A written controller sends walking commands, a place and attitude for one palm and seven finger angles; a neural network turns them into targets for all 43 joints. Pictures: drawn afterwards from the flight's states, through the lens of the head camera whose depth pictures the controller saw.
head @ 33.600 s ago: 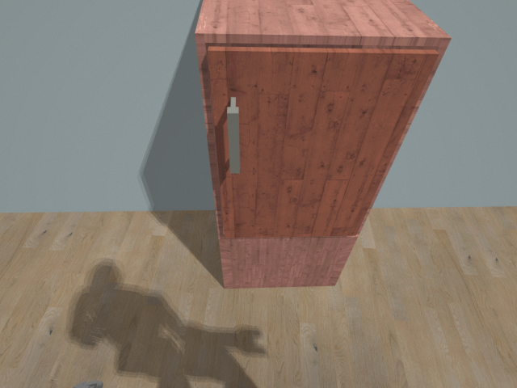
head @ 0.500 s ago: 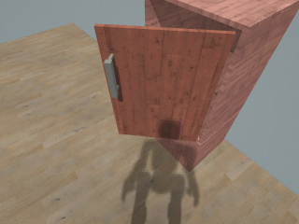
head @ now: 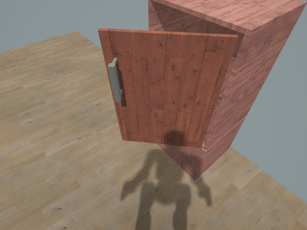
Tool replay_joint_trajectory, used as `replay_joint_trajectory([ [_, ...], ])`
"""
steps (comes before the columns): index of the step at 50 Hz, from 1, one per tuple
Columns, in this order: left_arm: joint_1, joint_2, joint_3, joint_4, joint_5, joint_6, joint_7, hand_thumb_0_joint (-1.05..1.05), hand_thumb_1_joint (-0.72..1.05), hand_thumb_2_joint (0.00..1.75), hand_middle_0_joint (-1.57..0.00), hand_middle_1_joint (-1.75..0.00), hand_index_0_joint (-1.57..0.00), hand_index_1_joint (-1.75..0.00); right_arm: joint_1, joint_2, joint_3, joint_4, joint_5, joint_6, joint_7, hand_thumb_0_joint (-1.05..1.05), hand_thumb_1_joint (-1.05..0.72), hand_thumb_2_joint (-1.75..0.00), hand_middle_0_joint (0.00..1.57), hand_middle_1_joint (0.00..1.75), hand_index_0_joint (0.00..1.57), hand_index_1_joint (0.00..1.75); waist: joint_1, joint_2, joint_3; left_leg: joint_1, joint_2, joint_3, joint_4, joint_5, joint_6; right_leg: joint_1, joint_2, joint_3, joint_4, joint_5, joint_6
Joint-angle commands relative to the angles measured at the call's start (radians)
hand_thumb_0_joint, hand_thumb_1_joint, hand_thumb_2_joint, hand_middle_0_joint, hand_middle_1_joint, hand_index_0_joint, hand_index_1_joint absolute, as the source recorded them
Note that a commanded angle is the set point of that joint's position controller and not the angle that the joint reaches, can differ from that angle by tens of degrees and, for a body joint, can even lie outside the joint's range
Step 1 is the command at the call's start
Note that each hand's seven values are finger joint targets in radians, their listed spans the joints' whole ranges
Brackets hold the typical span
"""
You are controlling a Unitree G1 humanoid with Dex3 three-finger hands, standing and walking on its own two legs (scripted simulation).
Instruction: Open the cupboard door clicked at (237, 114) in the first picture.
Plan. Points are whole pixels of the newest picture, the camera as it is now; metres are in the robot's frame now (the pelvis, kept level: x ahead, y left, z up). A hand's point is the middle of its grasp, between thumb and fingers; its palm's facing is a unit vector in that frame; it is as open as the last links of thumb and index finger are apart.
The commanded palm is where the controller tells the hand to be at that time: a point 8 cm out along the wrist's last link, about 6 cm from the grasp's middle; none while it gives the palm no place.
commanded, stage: come to a stop and stand still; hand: left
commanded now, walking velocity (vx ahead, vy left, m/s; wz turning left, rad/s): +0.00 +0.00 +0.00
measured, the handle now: (116, 80) +0.59 +0.17 +0.07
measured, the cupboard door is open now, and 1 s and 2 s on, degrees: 43 43 43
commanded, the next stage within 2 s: look again from close up in 0.66 s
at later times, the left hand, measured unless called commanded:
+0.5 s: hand out of the picture +0.02 +0.24 -0.15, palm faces +0.00 -0.96 -0.28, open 7.3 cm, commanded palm none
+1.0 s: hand out of the picture -0.06 +0.20 -0.18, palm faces +0.03 -0.99 -0.15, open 7.3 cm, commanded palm none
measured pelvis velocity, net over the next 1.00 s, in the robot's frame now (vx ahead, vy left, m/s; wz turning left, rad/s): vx -0.04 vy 0.04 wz -0.01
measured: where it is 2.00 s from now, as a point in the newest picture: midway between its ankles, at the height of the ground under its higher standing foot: outside the picture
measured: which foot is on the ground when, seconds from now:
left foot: down 0.00-1.00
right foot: down 0.00-1.00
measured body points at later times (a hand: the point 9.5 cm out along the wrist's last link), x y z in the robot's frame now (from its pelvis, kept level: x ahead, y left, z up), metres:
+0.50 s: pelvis -0.04 +0.02 +0.01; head -0.05 +0.02 +0.46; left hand +0.02 +0.29 -0.13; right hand +0.02 -0.25 -0.13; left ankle -0.02 +0.11 -0.73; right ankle +0.01 -0.09 -0.73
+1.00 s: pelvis -0.04 +0.04 +0.01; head -0.05 +0.06 +0.46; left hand -0.06 +0.25 -0.16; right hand -0.05 -0.18 -0.15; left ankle -0.02 +0.11 -0.73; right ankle +0.01 -0.09 -0.73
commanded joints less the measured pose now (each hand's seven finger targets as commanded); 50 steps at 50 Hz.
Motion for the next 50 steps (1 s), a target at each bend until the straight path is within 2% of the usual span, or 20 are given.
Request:
replay_joint_trajectory([
  [1, -0.045, 0.205, 0.039, -0.085, 0.001, -0.018, 0.002, 0.0, 0.9, 0.9, -0.2, -0.3, -0.2, -0.3, -0.037, -0.161, -0.026, -0.084, -0.006, -0.025, 0.002, 0.0, -0.9, -0.9, 0.2, 0.3, 0.2, 0.3, -0.003, -0.03, -0.01, -0.036, 0.09, -0.09, -0.095, 0.218, 0.041, 0.03, -0.127, 0.171, -0.131, 0.214, -0.034],
  [4, -0.079, 0.226, 0.035, -0.082, 0.0, -0.016, -0.006, 0.0, 0.9, 0.9, -0.2, -0.3, -0.2, -0.3, -0.074, -0.199, -0.021, -0.085, -0.008, -0.028, 0.007, 0.0, -0.9, -0.9, 0.2, 0.3, 0.2, 0.3, 0.004, -0.007, -0.001, -0.049, 0.104, -0.106, -0.141, 0.189, 0.044, 0.034, -0.117, 0.163, -0.149, 0.143, -0.021],
  [5, -0.079, 0.217, 0.032, -0.079, 0.001, -0.014, -0.007, 0.0, 0.9, 0.9, -0.2, -0.3, -0.2, -0.3, -0.073, -0.187, -0.016, -0.084, -0.009, -0.029, 0.009, 0.0, -0.9, -0.9, 0.2, 0.3, 0.2, 0.3, 0.006, -0.017, -0.005, -0.052, 0.108, -0.107, -0.152, 0.181, 0.047, 0.045, -0.113, 0.154, -0.156, 0.125, -0.017],
  [9, -0.102, 0.24, 0.025, -0.07, 0.001, -0.009, -0.015, 0.0, 0.9, 0.9, -0.2, -0.3, -0.2, -0.3, -0.093, -0.218, -0.009, -0.077, -0.01, -0.026, 0.015, 0.0, -0.9, -0.9, 0.2, 0.3, 0.2, 0.3, 0.006, -0.017, 0.013, -0.07, 0.103, -0.115, -0.193, 0.096, 0.041, 0.035, -0.116, 0.168, -0.193, 0.033, -0.006],
  [13, -0.102, 0.241, 0.018, -0.06, 0.001, -0.008, -0.017, 0.0, 0.9, 0.9, -0.2, -0.3, -0.2, -0.3, -0.089, -0.218, -0.001, -0.062, -0.009, -0.024, 0.021, 0.0, -0.9, -0.9, 0.2, 0.3, 0.2, 0.3, 0.006, -0.038, 0.016, -0.079, 0.1, -0.117, -0.216, 0.053, 0.038, 0.036, -0.121, 0.17, -0.216, -0.001, 0.002],
  [15, -0.094, 0.234, 0.014, -0.05, 0.002, -0.007, -0.017, 0.0, 0.9, 0.9, -0.2, -0.3, -0.2, -0.3, -0.083, -0.212, 0.003, -0.051, -0.009, -0.024, 0.022, 0.0, -0.9, -0.9, 0.2, 0.3, 0.2, 0.3, 0.007, -0.02, 0.003, -0.073, 0.102, -0.122, -0.225, 0.058, 0.036, 0.046, -0.12, 0.164, -0.215, 0.015, 0.004],
  [19, -0.075, 0.225, 0.008, -0.028, 0.0, -0.006, -0.017, 0.0, 0.9, 0.9, -0.2, -0.3, -0.2, -0.3, -0.075, -0.205, 0.008, -0.026, -0.006, -0.024, 0.022, 0.0, -0.9, -0.9, 0.2, 0.3, 0.2, 0.3, 0.01, -0.028, 0.017, -0.083, 0.102, -0.123, -0.238, 0.04, 0.033, 0.047, -0.126, 0.161, -0.225, 0.014, 0.011],
  [25, -0.027, 0.188, 0.0, 0.011, 0.001, -0.005, -0.01, 0.0, 0.9, 0.9, -0.2, -0.3, -0.2, -0.3, -0.037, -0.169, 0.013, 0.022, -0.001, -0.023, 0.02, 0.0, -0.9, -0.9, 0.2, 0.3, 0.2, 0.3, 0.012, -0.031, 0.006, -0.074, 0.109, -0.125, -0.251, 0.049, 0.031, 0.071, -0.125, 0.148, -0.224, 0.053, 0.016],
  [28, 0.003, 0.162, -0.004, 0.032, 0.001, -0.003, -0.007, 0.0, 0.9, 0.9, -0.2, -0.3, -0.2, -0.3, -0.022, -0.148, 0.013, 0.046, 0.001, -0.02, 0.018, 0.0, -0.9, -0.9, 0.2, 0.3, 0.2, 0.3, 0.012, -0.031, 0.038, -0.093, 0.104, -0.119, -0.257, 0.014, 0.028, 0.06, -0.127, 0.15, -0.232, 0.032, 0.02],
  [32, 0.04, 0.126, -0.008, 0.053, 0.001, -0.003, -0.001, 0.0, 0.9, 0.9, -0.2, -0.3, -0.2, -0.3, 0.009, -0.116, 0.014, 0.071, 0.005, -0.021, 0.014, 0.0, -0.9, -0.9, 0.2, 0.3, 0.2, 0.3, 0.012, -0.021, 0.027, -0.086, 0.107, -0.123, -0.257, 0.039, 0.028, 0.074, -0.125, 0.143, -0.221, 0.073, 0.022],
  [35, 0.068, 0.101, -0.013, 0.068, 0.003, -0.001, 0.003, 0.0, 0.9, 0.9, -0.2, -0.3, -0.2, -0.3, 0.029, -0.089, 0.015, 0.085, 0.007, -0.018, 0.011, 0.0, -0.9, -0.9, 0.2, 0.3, 0.2, 0.3, 0.012, -0.022, 0.05, -0.088, 0.109, -0.122, -0.261, 0.042, 0.027, 0.064, -0.122, 0.136, -0.22, 0.081, 0.023],
  [39, 0.102, 0.062, -0.015, 0.081, 0.004, 0.003, 0.006, 0.0, 0.9, 0.9, -0.2, -0.3, -0.2, -0.3, 0.052, -0.06, 0.014, 0.095, 0.007, -0.014, 0.009, 0.0, -0.9, -0.9, 0.2, 0.3, 0.2, 0.3, 0.011, -0.01, 0.064, -0.105, 0.107, -0.128, -0.276, -0.014, 0.025, 0.055, -0.118, 0.132, -0.214, 0.063, 0.029],
  [42, 0.125, 0.041, -0.016, 0.086, 0.004, 0.002, 0.009, 0.0, 0.9, 0.9, -0.2, -0.3, -0.2, -0.3, 0.069, -0.036, 0.014, 0.1, 0.009, -0.015, 0.007, 0.0, -0.9, -0.9, 0.2, 0.3, 0.2, 0.3, 0.013, -0.026, 0.057, -0.1, 0.105, -0.121, -0.266, 0.015, 0.025, 0.061, -0.119, 0.129, -0.21, 0.088, 0.03],
  [44, 0.139, 0.021, -0.017, 0.091, 0.004, 0.003, 0.011, 0.0, 0.9, 0.9, -0.2, -0.3, -0.2, -0.3, 0.08, -0.025, 0.014, 0.102, 0.008, -0.013, 0.005, 0.0, -0.9, -0.9, 0.2, 0.3, 0.2, 0.3, 0.012, -0.01, 0.07, -0.108, 0.105, -0.125, -0.274, -0.012, 0.024, 0.049, -0.114, 0.127, -0.208, 0.077, 0.032],
  [46, 0.152, 0.011, -0.017, 0.092, 0.006, 0.004, 0.013, 0.0, 0.9, 0.9, -0.2, -0.3, -0.2, -0.3, 0.091, -0.011, 0.013, 0.101, 0.01, -0.013, 0.004, 0.0, -0.9, -0.9, 0.2, 0.3, 0.2, 0.3, 0.011, -0.023, 0.07, -0.113, 0.106, -0.127, -0.276, -0.01, 0.026, 0.051, -0.113, 0.123, -0.204, 0.086, 0.032],
  [49, 0.171, -0.008, -0.017, 0.094, 0.007, 0.004, 0.014, 0.0, 0.9, 0.9, -0.2, -0.3, -0.2, -0.3, 0.099, -0.002, 0.012, 0.101, 0.009, -0.013, 0.003, 0.0, -0.9, -0.9, 0.2, 0.3, 0.2, 0.3, 0.013, -0.004, 0.08, -0.119, 0.106, -0.131, -0.283, -0.024, 0.027, 0.044, -0.11, 0.12, -0.196, 0.095, 0.033],
  [50, 0.177, -0.006, -0.015, 0.092, 0.008, 0.005, 0.015, 0.0, 0.9, 0.9, -0.2, -0.3, -0.2, -0.3, 0.105, 0.005, 0.011, 0.1, 0.01, -0.013, 0.003, 0.0, -0.9, -0.9, 0.2, 0.3, 0.2, 0.3, 0.014, -0.019, 0.08, -0.119, 0.108, -0.133, -0.281, -0.018, 0.03, 0.047, -0.111, 0.113, -0.196, 0.103, 0.033],
])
